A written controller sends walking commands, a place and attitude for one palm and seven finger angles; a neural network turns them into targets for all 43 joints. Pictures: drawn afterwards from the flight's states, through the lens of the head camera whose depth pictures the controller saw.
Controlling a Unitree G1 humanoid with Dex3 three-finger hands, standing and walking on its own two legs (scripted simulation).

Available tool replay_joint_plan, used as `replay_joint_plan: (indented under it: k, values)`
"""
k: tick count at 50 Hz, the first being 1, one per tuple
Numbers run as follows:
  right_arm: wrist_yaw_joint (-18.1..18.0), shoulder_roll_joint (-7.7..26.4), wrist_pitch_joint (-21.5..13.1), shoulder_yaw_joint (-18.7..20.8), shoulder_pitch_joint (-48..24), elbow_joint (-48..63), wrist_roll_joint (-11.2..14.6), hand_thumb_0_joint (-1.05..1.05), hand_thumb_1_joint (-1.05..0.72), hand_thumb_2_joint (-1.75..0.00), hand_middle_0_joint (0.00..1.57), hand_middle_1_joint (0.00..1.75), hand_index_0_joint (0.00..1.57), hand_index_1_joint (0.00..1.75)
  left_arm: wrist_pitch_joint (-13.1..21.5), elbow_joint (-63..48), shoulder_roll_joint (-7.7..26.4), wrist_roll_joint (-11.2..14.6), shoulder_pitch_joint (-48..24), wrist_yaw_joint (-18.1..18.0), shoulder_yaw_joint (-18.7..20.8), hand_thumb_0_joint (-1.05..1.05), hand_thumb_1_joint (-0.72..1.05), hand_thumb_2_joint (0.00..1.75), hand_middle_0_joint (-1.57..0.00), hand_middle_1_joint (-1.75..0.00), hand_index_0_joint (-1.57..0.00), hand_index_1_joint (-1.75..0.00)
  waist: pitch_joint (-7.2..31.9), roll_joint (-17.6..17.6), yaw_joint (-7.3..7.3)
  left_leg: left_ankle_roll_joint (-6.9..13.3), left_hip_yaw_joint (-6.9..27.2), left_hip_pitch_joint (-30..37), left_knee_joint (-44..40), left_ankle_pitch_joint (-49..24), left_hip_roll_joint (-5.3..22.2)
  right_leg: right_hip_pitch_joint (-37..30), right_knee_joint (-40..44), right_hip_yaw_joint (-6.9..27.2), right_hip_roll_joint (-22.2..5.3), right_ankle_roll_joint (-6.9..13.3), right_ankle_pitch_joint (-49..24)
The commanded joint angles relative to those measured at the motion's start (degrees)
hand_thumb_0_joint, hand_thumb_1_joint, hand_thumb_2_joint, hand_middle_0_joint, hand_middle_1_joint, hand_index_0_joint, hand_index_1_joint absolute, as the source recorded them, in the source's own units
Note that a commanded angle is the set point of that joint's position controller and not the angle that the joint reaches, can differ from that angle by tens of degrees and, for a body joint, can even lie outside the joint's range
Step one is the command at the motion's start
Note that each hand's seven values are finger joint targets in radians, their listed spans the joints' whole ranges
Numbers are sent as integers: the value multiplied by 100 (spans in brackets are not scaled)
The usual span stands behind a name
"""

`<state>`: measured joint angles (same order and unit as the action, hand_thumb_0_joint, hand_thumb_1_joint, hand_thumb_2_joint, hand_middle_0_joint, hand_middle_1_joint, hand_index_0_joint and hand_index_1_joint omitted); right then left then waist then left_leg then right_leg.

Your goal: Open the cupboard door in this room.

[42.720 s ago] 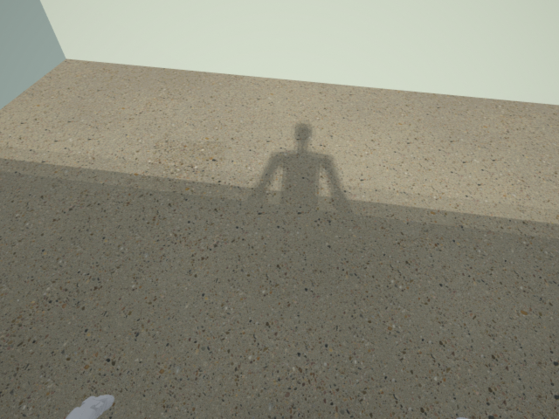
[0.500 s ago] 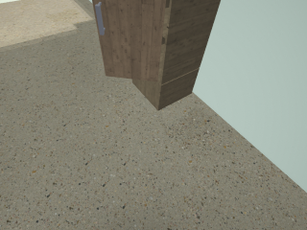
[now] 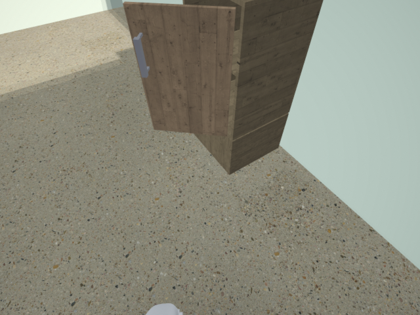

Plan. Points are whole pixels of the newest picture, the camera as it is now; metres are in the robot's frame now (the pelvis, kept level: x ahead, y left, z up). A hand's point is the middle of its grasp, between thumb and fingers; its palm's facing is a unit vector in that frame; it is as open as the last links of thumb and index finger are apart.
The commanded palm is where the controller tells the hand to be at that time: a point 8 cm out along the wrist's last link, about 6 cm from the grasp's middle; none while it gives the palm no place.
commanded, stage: take the last steps up to it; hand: left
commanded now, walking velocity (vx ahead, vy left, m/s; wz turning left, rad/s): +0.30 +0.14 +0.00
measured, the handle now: (142, 55) +0.97 +0.31 -0.02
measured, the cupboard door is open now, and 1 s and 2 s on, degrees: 49 49 49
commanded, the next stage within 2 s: come to a stop and stand still in 0.76 s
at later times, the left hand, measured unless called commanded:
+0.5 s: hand (117, 251) +0.28 +0.25 -0.16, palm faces +0.00 -0.98 -0.21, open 7.4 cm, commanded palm none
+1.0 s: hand (111, 229) +0.35 +0.30 -0.20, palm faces +0.02 -0.99 -0.17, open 7.4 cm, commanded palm none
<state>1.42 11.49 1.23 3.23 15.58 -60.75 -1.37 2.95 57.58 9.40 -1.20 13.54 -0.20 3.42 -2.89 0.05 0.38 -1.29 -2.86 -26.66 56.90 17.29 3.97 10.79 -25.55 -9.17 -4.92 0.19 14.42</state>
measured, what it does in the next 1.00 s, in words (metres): walks ahead: left foot, then right foot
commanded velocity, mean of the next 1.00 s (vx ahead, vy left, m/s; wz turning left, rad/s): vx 0.15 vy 0.04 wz -0.02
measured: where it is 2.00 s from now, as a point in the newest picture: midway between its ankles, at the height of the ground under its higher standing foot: (201, 283)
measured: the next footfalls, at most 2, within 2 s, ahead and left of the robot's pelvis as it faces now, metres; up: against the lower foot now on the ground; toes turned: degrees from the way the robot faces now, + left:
left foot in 0.20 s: +0.19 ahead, +0.18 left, +0.00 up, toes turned +7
right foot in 0.52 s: +0.31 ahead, -0.04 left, +0.00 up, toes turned -10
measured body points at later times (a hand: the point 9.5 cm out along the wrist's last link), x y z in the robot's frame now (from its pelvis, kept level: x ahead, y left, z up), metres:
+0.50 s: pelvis +0.19 +0.06 -0.01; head +0.22 +0.04 +0.44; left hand +0.28 +0.30 -0.15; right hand +0.18 -0.17 -0.17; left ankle +0.15 +0.18 -0.74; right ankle +0.26 -0.03 -0.73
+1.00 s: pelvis +0.38 +0.12 -0.02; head +0.40 +0.15 +0.43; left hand +0.35 +0.35 -0.19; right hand +0.47 -0.11 -0.15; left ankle +0.45 +0.21 -0.74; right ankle +0.29 -0.02 -0.72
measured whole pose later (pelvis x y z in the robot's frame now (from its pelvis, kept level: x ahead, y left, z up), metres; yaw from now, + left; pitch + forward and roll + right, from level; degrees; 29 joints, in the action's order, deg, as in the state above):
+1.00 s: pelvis +0.38 +0.12 -0.02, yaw -4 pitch -1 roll +0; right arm -1.2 7.7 -2.1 0.4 7.8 -57.9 -1.5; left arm -0.4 64.0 11.4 -0.4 18.7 -1.3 2.1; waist -3.4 -4.0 -2.4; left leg 2.7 -7.4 -20.2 33.2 12.3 1.8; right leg 13.4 -46.5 -2.8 -4.6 -1.3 32.0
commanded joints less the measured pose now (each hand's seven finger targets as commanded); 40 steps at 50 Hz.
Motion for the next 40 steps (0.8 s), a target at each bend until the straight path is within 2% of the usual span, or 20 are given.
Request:
replay_joint_plan:
  k: [1, 5, 7, 8, 9, 10, 11, 12, 14, 17, 21, 24, 25, 26, 27, 28, 29, 33, 37, 40]
  values:
    - [126, -28, -195, -21, -310, 499, -5, 0, -90, -90, 20, 30, 20, 30, 149, 3, 1030, -17, 547, 3, 209, 0, 90, 90, -20, -30, -20, -30, -4, -525, -207, -117, -207, 6, -1407, -524, 121, -25, 1566, 885, -1360, 617, -273]
    - [141, 52, -308, -14, -478, 665, 13, 0, -90, -90, 20, 30, 20, 30, 99, 166, 1199, -40, 614, 38, 234, 0, 90, 90, -20, -30, -20, -30, 34, -950, -248, -45, -459, 604, -2388, -534, -133, -94, 1188, 717, -1300, 507, -280]
    - [92, 241, -372, 17, -76, 550, -6, 0, -90, -90, 20, 30, 20, 30, 37, 187, 1129, -17, 529, 47, 241, 0, 90, 90, -20, -30, -20, -30, 77, -756, -19, 5, -677, 1547, -2960, -644, -299, 307, 653, 497, -1066, 340, -163]
    - [26, 558, -408, 84, 492, 393, -19, 0, -90, -90, 20, 30, 20, 30, 14, 144, 1004, -22, 511, 70, 200, 0, 90, 90, -20, -30, -20, -30, 327, -120, 264, 107, -451, 2415, -3127, -315, -167, 742, -300, 302, -853, 224, -206]
    - [-49, 1123, -442, 239, 1132, 262, -83, 0, -90, -90, 20, 30, 20, 30, -5, 47, 677, 5, 594, 102, 144, 0, 90, 90, -20, -30, -20, -30, 683, 1388, 503, 550, 1078, 3309, -3419, 26, 949, 1800, -1902, -167, -193, -17, 732]
    - [-158, 1433, -401, 290, 1686, 201, -90, 0, -90, -90, 20, 30, 20, 30, 4, -223, 511, 14, 260, 87, 58, 0, 90, 90, -20, -30, -20, -30, 808, 2021, 725, 1139, 2310, 3486, -4181, 155, 1819, 2554, -3513, -36, 222, -77, 2074]
    - [-225, 1391, -364, 260, 1597, 217, -78, 0, -90, -90, 20, 30, 20, 30, 12, -347, 507, 13, -77, 85, 53, 0, 90, 90, -20, -30, -20, -30, 577, 1334, 681, 1400, 2351, 3349, -4255, -93, 1991, 2975, -4344, 485, -6, 51, 1919]
    - [-225, 1168, -399, 178, 1220, 294, -72, 0, -90, -90, 20, 30, 20, 30, 28, -320, 483, 1, -194, 86, 52, 0, 90, 90, -20, -30, -20, -30, 434, 878, 533, 1404, 2049, 2832, -4265, -66, 1832, 3023, -4617, 626, -163, 100, 1598]
    - [-253, 776, -452, 38, 442, 453, -49, 0, -90, -90, 20, 30, 20, 30, -64, -174, 511, -22, -86, 130, 58, 0, 90, 90, -20, -30, -20, -30, 125, 1067, 153, 1139, 1374, 1922, -4427, -200, 1554, 2664, -4365, 780, -445, 38, 979]
    - [-266, 664, -527, -11, 343, 381, -53, 0, -90, -90, 20, 30, 20, 30, -150, -153, 361, -8, 7, 172, 13, 0, 90, 90, -20, -30, -20, -30, 29, 782, -23, 1089, 647, 1745, -4538, -960, 1278, 2142, -3245, 580, -363, -13, 639]
    - [-219, 750, -493, 34, 230, 296, -54, 0, -90, -90, 20, 30, 20, 30, -146, -214, 328, -8, -24, 183, -4, 0, 90, 90, -20, -30, -20, -30, 100, 426, -131, 1135, 337, 1547, -4418, -704, 1142, 1105, -1664, 262, -83, -13, 435]
    - [-179, 691, -426, 21, 105, 223, -15, 0, -90, -90, 20, 30, 20, 30, -108, -76, 552, -29, 447, 164, 96, 0, 90, 90, -20, -30, -20, -30, 159, -58, -448, 793, 54, 948, -3634, 55, 729, -254, -646, 212, 124, 32, -144]
    - [-158, 556, -424, -1, 0, 253, 25, 0, -90, -90, 20, 30, 20, 30, -75, 46, 849, -56, 956, 131, 177, 0, 90, 90, -20, -30, -20, -30, 223, -571, -711, 531, -367, 343, -2649, 465, 218, -1056, -85, 809, -200, 145, 312]
    - [-109, 266, -408, -47, 65, 392, 62, 0, -90, -90, 20, 30, 20, 30, -12, 175, 1431, -73, 1476, 88, 305, 0, 90, 90, -20, -30, -20, -30, 303, -2032, -873, 225, -762, -812, -1023, 1340, -464, -1803, 1000, 2872, -1585, 686, 1054]
    - [-92, 504, -370, -8, -91, 520, 23, 0, -90, -90, 20, 30, 20, 30, -33, 142, 1603, 14, 1571, 32, 305, 0, 90, 90, -20, -30, -20, -30, 246, -1774, -859, 207, -220, -1075, 271, 1852, -302, -1509, 1777, 4020, -2283, 1197, 1728]
    - [-69, 557, -355, 44, -210, 517, -5, 0, -90, -90, 20, 30, 20, 30, -44, 16, 1462, 45, 1157, 5, 285, 0, 90, 90, -20, -30, -20, -30, -184, -1131, -654, 195, 161, -1272, 694, 1253, -42, -995, 1895, 3813, -2151, 1275, 2221]
    - [-77, 466, -331, 67, -343, 457, 7, 0, -90, -90, 20, 30, 20, 30, -25, -74, 1166, 23, 828, -50, 231, 0, 90, 90, -20, -30, -20, -30, -433, -1013, -498, 157, 263, -1252, 760, 800, 102, -529, 1852, 3411, -1966, 1102, 1959]
    - [-31, 135, -260, -35, -83, 247, -3, 0, -90, -90, 20, 30, 20, 30, 174, -76, 720, 45, 578, -27, 79, 0, 90, 90, -20, -30, -20, -30, 135, -636, -143, -81, 73, -504, -140, -140, 233, -445, 1483, 1404, -1297, 822, -1455]
    - [4, -48, -276, -74, -303, 352, 34, 0, -90, -90, 20, 30, 20, 30, 207, 142, 896, 29, 763, -12, 114, 0, 90, 90, -20, -30, -20, -30, 455, -461, -238, -161, -267, -250, -1419, -369, 37, -1014, 1148, 946, -1144, 858, -2743]
    - [21, -2, -327, -78, -452, 463, 45, 0, -90, -90, 20, 30, 20, 30, 145, 231, 1025, 5, 709, -12, 132, 0, 90, 90, -20, -30, -20, -30, 337, -874, -255, -66, -331, 168, -2149, -455, -97, -865, 952, 821, -1136, 772, -2409]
